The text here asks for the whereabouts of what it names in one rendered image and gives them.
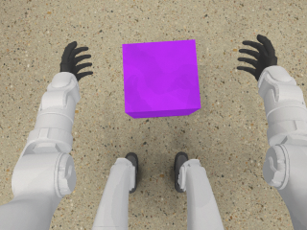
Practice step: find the right robot foot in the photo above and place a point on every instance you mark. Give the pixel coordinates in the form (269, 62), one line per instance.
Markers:
(180, 158)

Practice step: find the carton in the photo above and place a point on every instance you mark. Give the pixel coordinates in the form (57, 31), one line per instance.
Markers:
(161, 79)

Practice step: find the left robot forearm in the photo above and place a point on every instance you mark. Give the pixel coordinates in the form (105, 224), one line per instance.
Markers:
(55, 118)

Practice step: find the right robot thigh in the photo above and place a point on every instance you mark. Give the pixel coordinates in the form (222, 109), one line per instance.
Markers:
(202, 208)

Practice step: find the right robot hand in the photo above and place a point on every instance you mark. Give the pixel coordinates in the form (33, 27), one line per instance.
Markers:
(265, 56)

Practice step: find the robot left upper arm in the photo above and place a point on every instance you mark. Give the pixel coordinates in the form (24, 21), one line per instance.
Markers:
(40, 181)

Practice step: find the right robot forearm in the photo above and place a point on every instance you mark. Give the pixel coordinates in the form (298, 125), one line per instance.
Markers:
(285, 108)

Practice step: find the left robot hand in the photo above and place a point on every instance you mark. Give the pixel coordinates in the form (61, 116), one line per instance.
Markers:
(69, 60)

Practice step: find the robot right upper arm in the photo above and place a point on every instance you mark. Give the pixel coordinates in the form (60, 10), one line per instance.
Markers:
(285, 168)

